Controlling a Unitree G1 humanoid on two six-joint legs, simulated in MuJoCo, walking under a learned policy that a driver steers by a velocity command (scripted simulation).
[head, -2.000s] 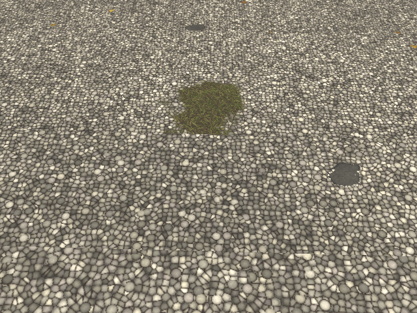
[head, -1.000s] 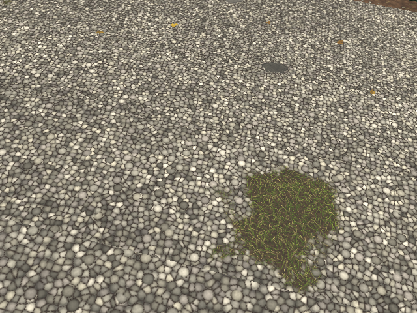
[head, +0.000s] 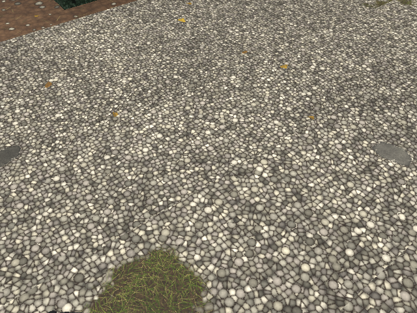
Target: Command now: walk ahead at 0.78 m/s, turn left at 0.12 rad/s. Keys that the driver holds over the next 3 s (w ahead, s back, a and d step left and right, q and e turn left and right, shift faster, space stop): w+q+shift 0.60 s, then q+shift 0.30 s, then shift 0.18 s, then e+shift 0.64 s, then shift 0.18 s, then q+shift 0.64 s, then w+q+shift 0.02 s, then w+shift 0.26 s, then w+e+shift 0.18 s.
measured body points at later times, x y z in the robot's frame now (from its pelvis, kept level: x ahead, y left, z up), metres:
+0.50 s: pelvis +0.28 -0.03 -0.06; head +0.29 -0.02 +0.39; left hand +0.15 +0.23 -0.18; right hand +0.53 -0.23 -0.15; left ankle +0.42 +0.14 -0.74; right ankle +0.12 -0.13 -0.75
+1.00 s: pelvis +0.64 +0.09 -0.20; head +0.68 +0.11 +0.25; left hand +0.60 +0.40 -0.27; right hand +0.90 -0.03 -0.32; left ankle +0.52 +0.09 -0.89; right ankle +0.85 +0.07 -0.92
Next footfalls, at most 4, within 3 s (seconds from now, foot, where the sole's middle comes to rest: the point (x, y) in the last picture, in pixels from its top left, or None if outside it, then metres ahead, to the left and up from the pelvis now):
0.12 right None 0.16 -0.13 -0.78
0.66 left None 0.54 0.12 -0.95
0.96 right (157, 243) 0.88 0.10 -0.95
1.22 left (127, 305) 0.64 0.22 -0.95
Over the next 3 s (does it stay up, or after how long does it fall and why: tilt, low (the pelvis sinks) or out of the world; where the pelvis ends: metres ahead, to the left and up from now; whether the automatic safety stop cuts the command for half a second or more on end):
stays up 0.82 0.18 -0.18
